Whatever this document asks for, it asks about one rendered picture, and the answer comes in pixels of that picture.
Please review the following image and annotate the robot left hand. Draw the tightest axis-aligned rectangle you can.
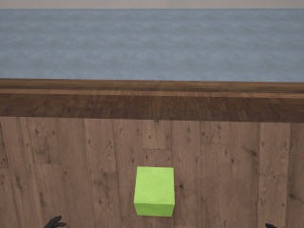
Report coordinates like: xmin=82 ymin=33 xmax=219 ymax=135
xmin=44 ymin=216 xmax=66 ymax=228

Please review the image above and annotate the carton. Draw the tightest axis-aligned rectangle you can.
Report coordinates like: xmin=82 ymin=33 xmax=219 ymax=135
xmin=134 ymin=166 xmax=175 ymax=217

